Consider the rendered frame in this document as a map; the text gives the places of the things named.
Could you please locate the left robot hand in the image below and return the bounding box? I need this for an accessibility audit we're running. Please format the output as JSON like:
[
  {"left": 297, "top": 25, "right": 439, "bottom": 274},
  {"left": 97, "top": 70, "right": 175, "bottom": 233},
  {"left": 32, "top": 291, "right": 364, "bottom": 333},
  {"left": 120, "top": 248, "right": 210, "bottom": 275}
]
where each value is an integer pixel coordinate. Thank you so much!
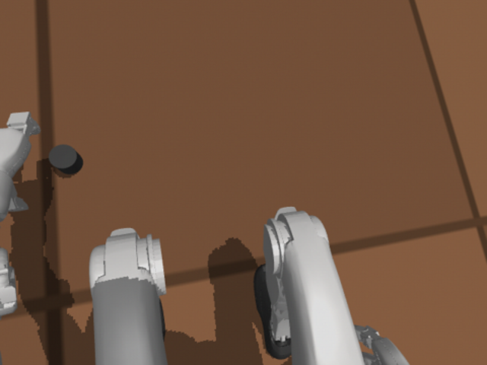
[{"left": 0, "top": 112, "right": 40, "bottom": 211}]

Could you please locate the tin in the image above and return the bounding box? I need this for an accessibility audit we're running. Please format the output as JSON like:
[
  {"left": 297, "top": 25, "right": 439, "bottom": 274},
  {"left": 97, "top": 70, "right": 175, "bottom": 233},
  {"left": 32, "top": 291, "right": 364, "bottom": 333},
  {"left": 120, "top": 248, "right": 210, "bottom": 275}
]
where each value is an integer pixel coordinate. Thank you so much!
[{"left": 49, "top": 144, "right": 83, "bottom": 174}]

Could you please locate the right robot foot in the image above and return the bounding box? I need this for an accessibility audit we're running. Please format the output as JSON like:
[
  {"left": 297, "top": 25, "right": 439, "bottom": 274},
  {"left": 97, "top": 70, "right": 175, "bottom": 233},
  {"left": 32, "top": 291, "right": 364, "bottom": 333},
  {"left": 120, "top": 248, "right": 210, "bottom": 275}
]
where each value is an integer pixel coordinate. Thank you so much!
[{"left": 253, "top": 264, "right": 291, "bottom": 360}]

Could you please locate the left robot arm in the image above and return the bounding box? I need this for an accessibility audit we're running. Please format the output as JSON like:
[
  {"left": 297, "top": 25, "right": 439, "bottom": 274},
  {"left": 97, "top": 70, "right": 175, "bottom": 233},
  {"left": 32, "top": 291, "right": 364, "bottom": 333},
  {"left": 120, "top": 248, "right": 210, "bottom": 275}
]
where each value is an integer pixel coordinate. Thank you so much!
[{"left": 0, "top": 171, "right": 18, "bottom": 365}]

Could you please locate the right robot hand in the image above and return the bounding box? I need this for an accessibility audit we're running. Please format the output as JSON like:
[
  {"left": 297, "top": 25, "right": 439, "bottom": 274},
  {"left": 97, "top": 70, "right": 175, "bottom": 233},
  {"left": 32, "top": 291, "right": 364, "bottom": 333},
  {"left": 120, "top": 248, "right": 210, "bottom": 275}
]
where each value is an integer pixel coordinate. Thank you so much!
[{"left": 354, "top": 325, "right": 409, "bottom": 365}]

